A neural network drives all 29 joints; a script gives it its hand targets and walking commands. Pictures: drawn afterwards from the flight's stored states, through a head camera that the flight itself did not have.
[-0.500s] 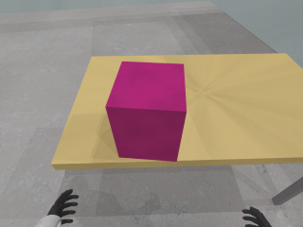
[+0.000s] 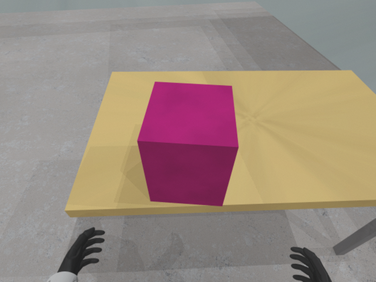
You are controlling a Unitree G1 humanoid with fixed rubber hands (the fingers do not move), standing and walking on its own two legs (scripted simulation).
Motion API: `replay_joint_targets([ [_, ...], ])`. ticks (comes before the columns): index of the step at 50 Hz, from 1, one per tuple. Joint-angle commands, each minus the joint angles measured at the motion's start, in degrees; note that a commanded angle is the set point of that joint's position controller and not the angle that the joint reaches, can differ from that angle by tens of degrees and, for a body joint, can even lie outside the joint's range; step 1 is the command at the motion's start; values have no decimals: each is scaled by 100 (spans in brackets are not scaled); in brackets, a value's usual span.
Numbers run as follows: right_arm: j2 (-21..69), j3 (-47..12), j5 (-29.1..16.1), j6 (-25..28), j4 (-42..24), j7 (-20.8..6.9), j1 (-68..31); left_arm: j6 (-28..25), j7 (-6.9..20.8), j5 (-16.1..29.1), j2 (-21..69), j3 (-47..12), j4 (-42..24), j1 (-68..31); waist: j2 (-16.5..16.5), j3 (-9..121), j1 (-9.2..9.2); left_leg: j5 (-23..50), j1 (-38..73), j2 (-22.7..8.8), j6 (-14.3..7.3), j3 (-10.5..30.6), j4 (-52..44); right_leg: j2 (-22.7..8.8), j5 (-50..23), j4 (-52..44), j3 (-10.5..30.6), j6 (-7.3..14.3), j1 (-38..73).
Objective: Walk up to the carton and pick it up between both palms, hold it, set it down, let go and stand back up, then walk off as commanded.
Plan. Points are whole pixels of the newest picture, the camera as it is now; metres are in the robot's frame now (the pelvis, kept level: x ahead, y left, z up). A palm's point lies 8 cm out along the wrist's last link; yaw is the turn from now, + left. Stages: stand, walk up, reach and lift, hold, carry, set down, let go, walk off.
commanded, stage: reach and lift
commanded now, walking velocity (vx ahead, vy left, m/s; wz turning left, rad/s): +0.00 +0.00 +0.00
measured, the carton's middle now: (189, 145) +0.45 +0.03 +0.02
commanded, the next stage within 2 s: none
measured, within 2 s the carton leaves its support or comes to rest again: neither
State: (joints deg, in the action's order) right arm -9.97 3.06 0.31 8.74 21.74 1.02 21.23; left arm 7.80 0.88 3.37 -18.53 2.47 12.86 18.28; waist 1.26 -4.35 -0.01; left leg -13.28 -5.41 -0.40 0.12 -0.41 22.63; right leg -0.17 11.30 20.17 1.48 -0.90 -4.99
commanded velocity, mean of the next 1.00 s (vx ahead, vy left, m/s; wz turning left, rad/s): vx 0.00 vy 0.00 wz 0.00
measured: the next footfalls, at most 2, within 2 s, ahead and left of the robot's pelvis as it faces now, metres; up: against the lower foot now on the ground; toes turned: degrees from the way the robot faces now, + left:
none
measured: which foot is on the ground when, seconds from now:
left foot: down 0.00-1.00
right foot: down 0.00-1.00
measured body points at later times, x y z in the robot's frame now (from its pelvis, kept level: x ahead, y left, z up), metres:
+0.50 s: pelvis +0.00 +0.00 +0.00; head +0.01 +0.01 +0.45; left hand +0.20 +0.24 +0.01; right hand +0.18 -0.20 +0.01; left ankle -0.01 +0.11 -0.75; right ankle +0.00 -0.13 -0.75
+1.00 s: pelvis +0.01 +0.00 +0.00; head +0.01 +0.01 +0.45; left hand +0.26 +0.23 +0.06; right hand +0.24 -0.18 +0.05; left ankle -0.01 +0.11 -0.75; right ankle +0.00 -0.13 -0.75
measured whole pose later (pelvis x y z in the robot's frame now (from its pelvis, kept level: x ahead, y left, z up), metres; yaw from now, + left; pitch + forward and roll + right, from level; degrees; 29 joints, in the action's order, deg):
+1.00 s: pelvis +0.01 +0.00 +0.00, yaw +0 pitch -4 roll -1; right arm -7.3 -3.6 -8.1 -8.7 -8.4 9.0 15.4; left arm 14.5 1.7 12.2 -18.5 1.7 -5.5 8.1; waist 1.1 -4.3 0.8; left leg -13.4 -4.9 -0.4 0.1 -0.4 22.1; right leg -0.2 11.4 19.5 1.5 -0.9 -4.4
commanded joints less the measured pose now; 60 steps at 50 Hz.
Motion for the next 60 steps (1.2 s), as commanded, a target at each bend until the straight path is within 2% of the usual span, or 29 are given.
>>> replay_joint_targets([
  [1, 171, -208, -732, 172, -1931, 177, 199, -408, -14, 638, -492, 247, -1312, 61, -245, 591, 401, 1902, 424, 97, 204, -469, -636, 169, -966, -570, -102, 155, 425],
  [2, 153, -237, -757, 136, -2047, 208, 258, -433, 13, 661, -549, 284, -1355, 73, -181, 532, 353, 1890, 442, 119, 206, -418, -628, 192, -944, -606, -96, 149, 422],
  [4, 216, -309, -841, 118, -2366, 240, 196, -512, 38, 710, -616, 302, -1442, -17, -261, 642, 493, 1825, 324, 123, 164, -420, -641, 143, -838, -576, -19, 140, 444],
  [10, 332, -448, -978, -33, -2878, 357, 495, -677, 104, 805, -693, 255, -1950, 10, -492, 632, 387, 1887, 369, 103, 236, -332, -602, 126, -830, -594, -17, 218, 491],
  [11, 395, -497, -993, -76, -2912, 366, 564, -687, 122, 795, -654, 307, -1881, 43, -451, 541, 489, 1764, 297, 105, 216, -334, -620, 77, -764, -620, 14, 210, 380],
  [12, 434, -521, -1032, -85, -3147, 383, 545, -715, 124, 837, -701, 270, -2029, -19, -457, 673, 409, 1746, 336, 107, 189, -323, -589, 94, -779, -617, 48, 211, 395],
  [15, 463, -580, -1011, -158, -3435, 455, 482, -783, 158, 971, -711, 218, -2120, -51, -324, 658, 500, 1510, 208, 66, 163, -355, -620, 54, -561, -571, 13, 191, 370],
  [17, 470, -625, -1045, -127, -3706, 478, 447, -838, 120, 967, -706, 193, -2253, -57, -543, 752, 560, 1560, 133, 55, 167, -308, -593, 30, -614, -487, 31, 233, 381],
  [20, 478, -652, -1039, -244, -3931, 543, 500, -837, 172, 1032, -720, 206, -2298, -103, -387, 566, 586, 1210, 0, 10, 133, -282, -634, 14, -358, -539, 94, 261, 363],
  [21, 530, -689, -1091, -250, -3940, 541, 542, -834, 173, 972, -659, 226, -2349, -102, -550, 565, 619, 1356, 57, 43, 136, -299, -635, 24, -481, -523, 85, 275, 266],
  [24, 531, -727, -1174, -277, -4301, 575, 449, -920, 173, 1106, -662, 131, -2580, -85, -439, 758, 621, 1438, -45, -29, 140, -244, -623, 69, -483, -449, 73, 274, 451],
  [25, 527, -795, -1119, -335, -4264, 587, 475, -947, 214, 1080, -693, 177, -2501, -163, -370, 577, 576, 1354, 13, -7, 115, -273, -587, 33, -422, -504, 90, 266, 315],
  [28, 640, -849, -1214, -428, -4440, 623, 478, -987, 173, 1119, -742, 206, -2754, -383, -601, 650, 683, 1030, -146, 22, 80, -267, -645, -36, -213, -486, 183, 284, 269],
  [29, 647, -856, -1173, -480, -4529, 628, 270, -994, 185, 1185, -698, 139, -2608, -475, -390, 562, 620, 716, -242, -4, 51, -250, -681, -21, 25, -469, 158, 263, 191],
  [31, 552, -853, -1318, -672, -4512, 634, 176, -857, 139, 1197, -680, 160, -2598, -503, -669, 527, 667, 680, -302, -27, 80, -217, -754, -20, 145, -455, 174, 317, 229],
  [32, 495, -763, -1262, -768, -4570, 664, 88, -828, 146, 1224, -673, 135, -2749, -567, -518, 465, 606, 507, -369, -97, 60, -184, -808, 31, 160, -458, 118, 316, 307],
  [35, 488, -701, -1207, -970, -4668, 703, -382, -638, 123, 1383, -802, 129, -2878, -1262, -591, 602, 565, 383, -520, -62, 53, -225, -803, -75, 207, -428, 209, 281, 259],
  [38, 309, -495, -1281, -1073, -4894, 675, -717, -535, -45, 1406, -751, 149, -3188, -1485, -756, 964, 534, 446, -587, -155, 98, -147, -842, 71, 14, -196, 126, 328, 447],
  [39, 330, -505, -1216, -1127, -4864, 679, -740, -442, -5, 1434, -703, 140, -3096, -1458, -614, 814, 517, 350, -542, -135, 79, -180, -850, 39, 99, -282, 142, 311, 391],
  [41, 402, -551, -1208, -1261, -4738, 728, -745, -273, 20, 1408, -790, 221, -2855, -1535, -513, 759, 479, 488, -420, -66, 54, -219, -765, -34, -14, -330, 183, 301, 335],
  [43, 235, -396, -1353, -1396, -4620, 754, -1119, -39, -27, 1391, -779, 269, -3162, -1865, -779, 953, 433, 822, -443, -115, 121, -198, -743, 35, -323, -218, 129, 336, 544],
  [44, 206, -370, -1406, -1434, -4730, 773, -1224, 114, -9, 1349, -692, 323, -3136, -1865, -717, 916, 511, 995, -320, -110, 149, -221, -748, 60, -401, -269, 112, 323, 580],
  [48, -59, -158, -1405, -1589, -4516, 837, -1596, 588, -5, 1213, -638, 437, -3159, -2275, -839, 1185, 328, 1562, 50, -80, 249, -208, -607, 113, -816, -263, 18, 351, 622],
  [50, -40, -231, -1446, -1732, -4383, 926, -1659, 808, 45, 1149, -564, 609, -3015, -2323, -621, 1017, 387, 1867, 235, -28, 236, -286, -556, 82, -1063, -333, 36, 269, 627],
  [52, -125, -109, -1363, -1810, -4361, 995, -2131, 921, 107, 1201, -642, 584, -2946, -2819, -555, 1132, 282, 1735, 250, -48, 209, -275, -570, 103, -990, -292, 44, 243, 507],
  [54, -70, -271, -1524, -1896, -4332, 1037, -2231, 1083, 81, 1130, -680, 822, -2996, -2940, -592, 1262, 365, 2068, 281, 6, 239, -315, -499, 88, -1321, -264, 52, 211, 670],
  [55, -130, -141, -1496, -1960, -4185, 1045, -2451, 1157, 115, 1130, -694, 805, -2855, -3159, -617, 1239, 273, 1897, 225, -7, 237, -275, -509, 99, -1125, -262, 64, 226, 555],
  [58, -214, -68, -1525, -2104, -4118, 1039, -2873, 1312, 81, 1013, -730, 935, -2885, -3510, -735, 1249, 326, 1799, 216, -51, 254, -317, -596, 108, -1047, -282, 29, 236, 579],
  [60, -310, 37, -1546, -2201, -3876, 1073, -3074, 1413, 119, 1046, -779, 890, -2914, -3790, -683, 1369, 178, 1914, 353, -35, 287, -305, -510, 127, -1189, -296, 15, 235, 529],
])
